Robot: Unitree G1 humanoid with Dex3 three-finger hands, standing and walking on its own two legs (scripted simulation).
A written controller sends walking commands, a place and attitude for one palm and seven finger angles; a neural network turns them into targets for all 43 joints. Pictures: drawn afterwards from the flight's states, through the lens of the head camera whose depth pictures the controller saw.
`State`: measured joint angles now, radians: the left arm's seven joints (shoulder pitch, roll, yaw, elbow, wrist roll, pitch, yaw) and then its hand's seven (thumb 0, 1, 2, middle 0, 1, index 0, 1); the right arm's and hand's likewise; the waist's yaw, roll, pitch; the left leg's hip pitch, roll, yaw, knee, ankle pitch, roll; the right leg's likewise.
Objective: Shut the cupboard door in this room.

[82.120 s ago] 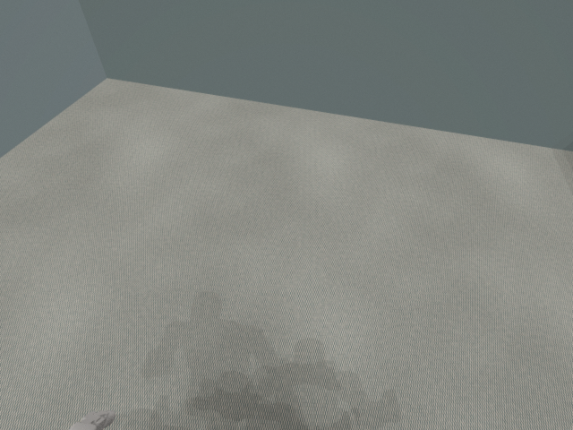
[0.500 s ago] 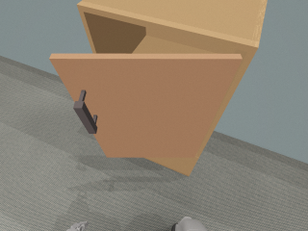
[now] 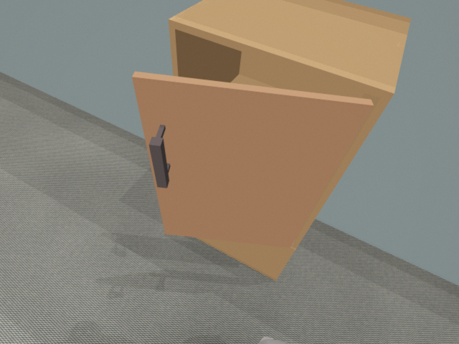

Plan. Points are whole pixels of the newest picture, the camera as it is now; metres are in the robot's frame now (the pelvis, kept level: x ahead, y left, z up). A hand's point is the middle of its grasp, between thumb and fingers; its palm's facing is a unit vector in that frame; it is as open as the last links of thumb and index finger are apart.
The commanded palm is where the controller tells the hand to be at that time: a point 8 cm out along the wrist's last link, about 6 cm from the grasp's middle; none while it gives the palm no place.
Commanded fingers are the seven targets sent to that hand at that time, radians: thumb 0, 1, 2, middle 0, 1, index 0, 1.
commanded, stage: come to a stop and stand still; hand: left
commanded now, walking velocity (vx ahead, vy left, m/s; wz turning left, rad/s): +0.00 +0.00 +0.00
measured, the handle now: (162, 157) +0.46 +0.18 +0.02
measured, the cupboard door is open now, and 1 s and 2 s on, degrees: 23 23 23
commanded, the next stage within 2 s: look again from close up in 0.74 s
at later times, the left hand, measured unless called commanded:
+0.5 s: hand out of the picture -0.04 +0.16 -0.17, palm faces +0.01 -0.98 -0.18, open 7.3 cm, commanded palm none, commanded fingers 0.00 0.90 0.90 -0.20 -0.30 -0.20 -0.30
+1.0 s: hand out of the picture -0.06 +0.17 -0.17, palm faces +0.00 -0.98 -0.18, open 7.3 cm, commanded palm none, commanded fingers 0.00 0.90 0.90 -0.20 -0.30 -0.20 -0.30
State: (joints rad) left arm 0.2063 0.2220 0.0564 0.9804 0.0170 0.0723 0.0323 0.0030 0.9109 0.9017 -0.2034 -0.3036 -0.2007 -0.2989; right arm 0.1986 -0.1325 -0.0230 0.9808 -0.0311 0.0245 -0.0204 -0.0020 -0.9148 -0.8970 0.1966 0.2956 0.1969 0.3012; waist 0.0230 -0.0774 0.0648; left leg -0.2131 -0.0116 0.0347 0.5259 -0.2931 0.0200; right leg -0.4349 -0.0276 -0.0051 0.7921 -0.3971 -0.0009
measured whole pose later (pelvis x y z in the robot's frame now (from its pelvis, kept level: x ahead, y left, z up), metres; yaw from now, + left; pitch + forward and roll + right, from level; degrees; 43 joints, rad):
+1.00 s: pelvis -0.04 +0.01 +0.00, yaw -1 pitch -1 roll -1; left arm 0.34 0.11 -0.02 1.11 0.02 -0.02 0.04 0.00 0.91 0.90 -0.20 -0.30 -0.20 -0.30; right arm 0.32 -0.14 0.00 1.08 -0.03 0.00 -0.01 0.01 -0.92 -0.90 0.20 0.30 0.20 0.30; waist -0.02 0.04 0.02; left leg -0.30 0.01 0.04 0.56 -0.24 0.03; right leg -0.21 0.00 -0.02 0.52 -0.28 0.01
